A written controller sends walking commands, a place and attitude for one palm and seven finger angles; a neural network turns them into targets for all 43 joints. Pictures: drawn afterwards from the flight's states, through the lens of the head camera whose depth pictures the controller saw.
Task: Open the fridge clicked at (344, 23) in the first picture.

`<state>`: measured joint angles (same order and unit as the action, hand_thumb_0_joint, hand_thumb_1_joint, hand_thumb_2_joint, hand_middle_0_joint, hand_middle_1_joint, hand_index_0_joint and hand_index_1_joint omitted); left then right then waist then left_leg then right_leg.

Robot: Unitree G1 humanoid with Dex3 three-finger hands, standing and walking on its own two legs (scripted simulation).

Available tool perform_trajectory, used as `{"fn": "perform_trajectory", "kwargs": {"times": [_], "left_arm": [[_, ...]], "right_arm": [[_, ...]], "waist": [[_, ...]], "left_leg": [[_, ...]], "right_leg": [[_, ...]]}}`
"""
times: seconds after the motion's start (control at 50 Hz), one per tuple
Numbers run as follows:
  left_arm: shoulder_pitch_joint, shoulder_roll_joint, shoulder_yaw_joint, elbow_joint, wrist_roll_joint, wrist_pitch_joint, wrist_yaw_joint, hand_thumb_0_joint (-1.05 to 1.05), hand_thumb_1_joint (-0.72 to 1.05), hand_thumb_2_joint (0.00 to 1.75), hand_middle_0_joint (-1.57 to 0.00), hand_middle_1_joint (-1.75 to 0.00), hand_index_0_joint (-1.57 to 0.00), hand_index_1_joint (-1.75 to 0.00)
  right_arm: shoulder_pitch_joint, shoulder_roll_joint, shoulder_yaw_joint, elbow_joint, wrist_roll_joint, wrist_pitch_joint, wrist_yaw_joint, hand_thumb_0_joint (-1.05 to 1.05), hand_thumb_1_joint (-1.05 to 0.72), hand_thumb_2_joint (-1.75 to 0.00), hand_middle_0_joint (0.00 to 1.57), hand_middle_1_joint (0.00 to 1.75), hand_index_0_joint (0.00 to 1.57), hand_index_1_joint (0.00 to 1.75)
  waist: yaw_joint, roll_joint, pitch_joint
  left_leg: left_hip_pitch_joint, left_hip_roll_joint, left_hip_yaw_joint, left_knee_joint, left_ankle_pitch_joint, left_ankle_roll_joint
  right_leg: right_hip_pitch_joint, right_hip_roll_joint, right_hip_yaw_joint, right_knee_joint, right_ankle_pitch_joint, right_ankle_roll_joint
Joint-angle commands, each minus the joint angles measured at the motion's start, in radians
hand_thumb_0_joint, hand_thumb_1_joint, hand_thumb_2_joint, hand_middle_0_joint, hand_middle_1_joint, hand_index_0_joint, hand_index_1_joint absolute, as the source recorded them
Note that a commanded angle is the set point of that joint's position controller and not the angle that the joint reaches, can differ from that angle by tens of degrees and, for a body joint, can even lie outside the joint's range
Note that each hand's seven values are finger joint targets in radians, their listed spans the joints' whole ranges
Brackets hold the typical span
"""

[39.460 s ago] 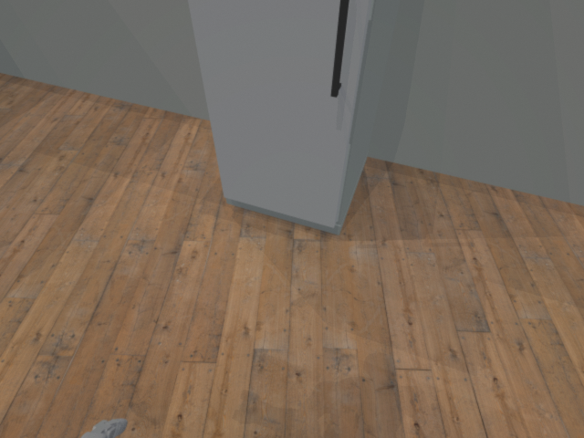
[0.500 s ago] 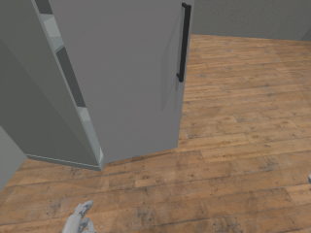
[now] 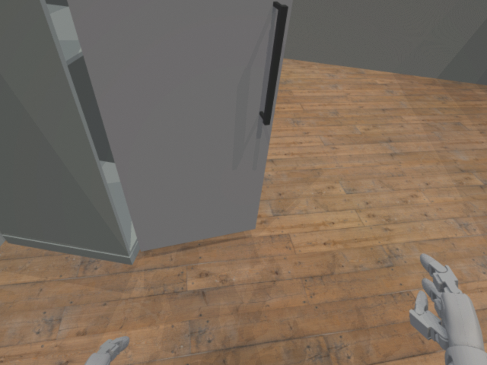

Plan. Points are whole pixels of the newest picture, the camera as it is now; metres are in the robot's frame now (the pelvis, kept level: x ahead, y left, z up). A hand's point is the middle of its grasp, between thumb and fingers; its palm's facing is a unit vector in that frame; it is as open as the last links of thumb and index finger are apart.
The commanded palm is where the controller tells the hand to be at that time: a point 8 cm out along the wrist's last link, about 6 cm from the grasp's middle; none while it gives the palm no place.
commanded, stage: let the arm hang, fingers relaxed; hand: right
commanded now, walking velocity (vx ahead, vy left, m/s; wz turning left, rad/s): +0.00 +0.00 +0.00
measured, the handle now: (271, 69) +0.85 -0.01 +0.14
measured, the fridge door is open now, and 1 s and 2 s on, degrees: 65 65 65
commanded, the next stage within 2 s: look to check the result in 0.98 s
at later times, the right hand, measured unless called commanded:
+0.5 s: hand out of the picture +0.01 -0.22 -0.15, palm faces -0.03 +0.97 -0.25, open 7.3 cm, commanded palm none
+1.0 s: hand out of the picture +0.05 -0.21 -0.15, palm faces -0.06 +0.98 -0.20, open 7.3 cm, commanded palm none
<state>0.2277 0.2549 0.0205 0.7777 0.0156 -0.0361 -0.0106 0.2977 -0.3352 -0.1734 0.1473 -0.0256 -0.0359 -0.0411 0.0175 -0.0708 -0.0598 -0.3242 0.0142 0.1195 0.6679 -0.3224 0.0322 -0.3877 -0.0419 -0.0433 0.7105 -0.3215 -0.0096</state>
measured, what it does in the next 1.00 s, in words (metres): stands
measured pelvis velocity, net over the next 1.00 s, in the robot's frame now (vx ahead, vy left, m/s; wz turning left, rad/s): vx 0.02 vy -0.03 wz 0.06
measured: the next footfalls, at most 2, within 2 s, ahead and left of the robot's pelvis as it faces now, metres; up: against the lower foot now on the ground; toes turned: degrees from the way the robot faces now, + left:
none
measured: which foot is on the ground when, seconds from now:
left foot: down 0.00-1.00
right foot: down 0.00-1.00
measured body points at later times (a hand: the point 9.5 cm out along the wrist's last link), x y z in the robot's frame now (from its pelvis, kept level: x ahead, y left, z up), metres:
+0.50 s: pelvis +0.01 -0.02 +0.02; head +0.03 -0.02 +0.47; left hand +0.01 +0.21 -0.13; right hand +0.01 -0.27 -0.13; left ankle +0.02 +0.10 -0.72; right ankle +0.05 -0.11 -0.72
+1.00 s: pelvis +0.02 -0.03 +0.03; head +0.04 -0.03 +0.48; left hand +0.01 +0.19 -0.13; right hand +0.05 -0.26 -0.13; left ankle +0.02 +0.10 -0.72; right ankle +0.05 -0.11 -0.72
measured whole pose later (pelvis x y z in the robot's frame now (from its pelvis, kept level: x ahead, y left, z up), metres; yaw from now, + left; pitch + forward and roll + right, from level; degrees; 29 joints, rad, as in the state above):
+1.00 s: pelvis +0.02 -0.03 +0.03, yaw +3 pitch -1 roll +0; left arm 0.25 0.15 0.01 1.14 0.02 0.01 0.02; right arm 0.23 -0.17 0.00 1.14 -0.02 -0.01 -0.03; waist 0.01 0.00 0.04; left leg -0.17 0.04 0.04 0.39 -0.20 -0.02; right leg -0.18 0.00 -0.13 0.37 -0.18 -0.05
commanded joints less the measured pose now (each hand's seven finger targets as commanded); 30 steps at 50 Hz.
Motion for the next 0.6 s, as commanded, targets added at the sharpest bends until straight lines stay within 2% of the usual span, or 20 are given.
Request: {"fn": "perform_trajectory", "kwargs": {"times": [0.0, 0.02, 0.04, 0.06, 0.1, 0.12, 0.2, 0.24, 0.28, 0.34, 0.4, 0.42, 0.5, 0.54, 0.58], "left_arm": [[-0.04, 0.16, 0.038, -0.074, 0.025, 0.024, 0.001, 0.0, 0.9, 0.9, -0.2, -0.3, -0.2, -0.3], [-0.077, 0.163, 0.032, -0.075, 0.027, 0.032, 0.003, 0.0, 0.9, 0.9, -0.2, -0.3, -0.2, -0.3], [-0.071, 0.127, 0.023, -0.052, 0.028, 0.038, 0.003, 0.0, 0.9, 0.9, -0.2, -0.3, -0.2, -0.3], [-0.048, 0.103, 0.016, -0.025, 0.028, 0.047, 0.004, 0.0, 0.9, 0.9, -0.2, -0.3, -0.2, -0.3], [-0.028, 0.088, 0.006, 0.028, 0.027, 0.054, 0.008, 0.0, 0.9, 0.9, -0.2, -0.3, -0.2, -0.3], [-0.023, 0.088, 0.005, 0.047, 0.024, 0.053, 0.01, 0.0, 0.9, 0.9, -0.2, -0.3, -0.2, -0.3], [0.011, 0.054, 0.009, 0.114, 0.023, 0.036, 0.024, 0.0, 0.9, 0.9, -0.2, -0.3, -0.2, -0.3], [0.028, 0.052, 0.011, 0.141, 0.015, 0.035, 0.028, 0.0, 0.9, 0.9, -0.2, -0.3, -0.2, -0.3], [0.039, 0.05, 0.012, 0.169, 0.011, 0.037, 0.032, 0.0, 0.9, 0.9, -0.2, -0.3, -0.2, -0.3], [0.054, 0.054, 0.014, 0.208, 0.006, 0.036, 0.035, 0.0, 0.9, 0.9, -0.2, -0.3, -0.2, -0.3], [0.062, 0.051, 0.013, 0.239, 0.005, 0.041, 0.036, 0.0, 0.9, 0.9, -0.2, -0.3, -0.2, -0.3], [0.066, 0.061, 0.016, 0.248, 0.004, 0.039, 0.036, 0.0, 0.9, 0.9, -0.2, -0.3, -0.2, -0.3], [0.064, 0.047, 0.014, 0.28, 0.005, 0.038, 0.034, 0.0, 0.9, 0.9, -0.2, -0.3, -0.2, -0.3], [0.065, 0.036, 0.011, 0.291, 0.005, 0.037, 0.033, 0.0, 0.9, 0.9, -0.2, -0.3, -0.2, -0.3], [0.061, 0.029, 0.01, 0.302, 0.006, 0.038, 0.034, 0.0, 0.9, 0.9, -0.2, -0.3, -0.2, -0.3]], "right_arm": [[-0.016, -0.014, 0.102, 0.246, -0.004, 0.044, 0.031, 0.0, -0.9, -0.9, 0.2, 0.3, 0.2, 0.3], [-0.041, -0.035, 0.108, 0.299, -0.006, 0.043, 0.031, 0.0, -0.9, -0.9, 0.2, 0.3, 0.2, 0.3], [-0.065, -0.046, 0.107, 0.354, -0.005, 0.044, 0.028, 0.0, -0.9, -0.9, 0.2, 0.3, 0.2, 0.3], [-0.09, -0.042, 0.113, 0.408, -0.002, 0.05, 0.025, 0.0, -0.9, -0.9, 0.2, 0.3, 0.2, 0.3], [-0.09, -0.035, 0.127, 0.512, 0.003, 0.046, 0.022, 0.0, -0.9, -0.9, 0.2, 0.3, 0.2, 0.3], [-0.072, -0.039, 0.132, 0.559, 0.004, 0.041, 0.022, 0.0, -0.9, -0.9, 0.2, 0.3, 0.2, 0.3], [0.002, 0.014, 0.122, 0.697, 0.005, 0.022, 0.017, 0.0, -0.9, -0.9, 0.2, 0.3, 0.2, 0.3], [0.001, 0.015, 0.133, 0.745, 0.009, 0.018, 0.017, 0.0, -0.9, -0.9, 0.2, 0.3, 0.2, 0.3], [-0.013, 0.017, 0.139, 0.789, 0.01, 0.018, 0.017, 0.0, -0.9, -0.9, 0.2, 0.3, 0.2, 0.3], [-0.017, 0.017, 0.145, 0.844, 0.01, 0.019, 0.017, 0.0, -0.9, -0.9, 0.2, 0.3, 0.2, 0.3], [-0.016, 0.024, 0.153, 0.891, 0.01, 0.022, 0.015, 0.0, -0.9, -0.9, 0.2, 0.3, 0.2, 0.3], [-0.012, 0.015, 0.152, 0.902, 0.009, 0.02, 0.014, 0.0, -0.9, -0.9, 0.2, 0.3, 0.2, 0.3], [-0.01, 0.026, 0.156, 0.937, 0.008, 0.021, 0.011, 0.0, -0.9, -0.9, 0.2, 0.3, 0.2, 0.3], [-0.007, 0.03, 0.158, 0.945, 0.008, 0.02, 0.009, 0.0, -0.9, -0.9, 0.2, 0.3, 0.2, 0.3], [-0.009, 0.04, 0.16, 0.955, 0.007, 0.021, 0.008, 0.0, -0.9, -0.9, 0.2, 0.3, 0.2, 0.3]], "waist": [[-0.013, 0.194, 0.075], [-0.022, 0.207, 0.097], [-0.01, 0.202, 0.115], [0.006, 0.168, 0.147], [0.006, 0.075, 0.158], [0.0, 0.037, 0.136], [-0.015, -0.118, -0.024], [-0.013, -0.071, -0.057], [-0.009, -0.015, -0.02], [-0.006, 0.034, 0.031], [-0.003, 0.074, 0.093], [-0.004, 0.071, 0.087], [-0.004, 0.088, 0.101], [-0.005, 0.088, 0.088], [-0.005, 0.08, 0.107]], "left_leg": [[-0.028, 0.084, -0.13, -0.128, 0.027, 0.004], [0.003, 0.088, -0.164, -0.195, -0.033, 0.009], [-0.023, 0.124, -0.187, -0.245, -0.085, 0.02], [-0.067, 0.127, -0.193, -0.271, -0.147, 0.023], [-0.057, 0.109, -0.206, -0.294, -0.136, 0.021], [-0.022, 0.099, -0.193, -0.294, -0.099, 0.016], [0.148, 0.094, -0.167, -0.289, 0.094, 0.021], [0.179, 0.095, -0.155, -0.299, 0.152, 0.018], [0.166, 0.096, -0.15, -0.321, 0.155, 0.018], [0.139, 0.094, -0.143, -0.335, 0.176, 0.015], [0.108, 0.091, -0.141, -0.359, 0.114, 0.01], [0.111, 0.089, -0.144, -0.359, 0.121, 0.012], [0.1, 0.092, -0.141, -0.36, 0.102, 0.004], [0.107, 0.094, -0.146, -0.354, 0.124, 0.003], [0.097, 0.093, -0.145, -0.355, 0.111, 0.001]], "right_leg": [[-0.031, -0.114, 0.158, -0.179, 0.13, -0.058], [-0.062, -0.092, 0.133, -0.198, 0.065, -0.04], [-0.044, -0.059, 0.099, -0.197, 0.04, -0.026], [-0.006, -0.047, 0.087, -0.214, 0.019, -0.018], [0.029, -0.044, 0.076, -0.262, 0.009, -0.018], [0.046, -0.05, 0.078, -0.285, 0.026, -0.018], [0.109, -0.063, 0.066, -0.313, 0.094, -0.022], [0.141, -0.073, 0.067, -0.313, 0.145, -0.023], [0.149, -0.077, 0.067, -0.331, 0.143, -0.02], [0.172, -0.088, 0.065, -0.355, 0.175, -0.022], [0.166, -0.088, 0.065, -0.39, 0.118, -0.022], [0.176, -0.088, 0.064, -0.39, 0.127, -0.024], [0.187, -0.087, 0.058, -0.415, 0.099, -0.024], [0.198, -0.084, 0.05, -0.411, 0.125, -0.024], [0.194, -0.083, 0.054, -0.422, 0.111, -0.023]]}}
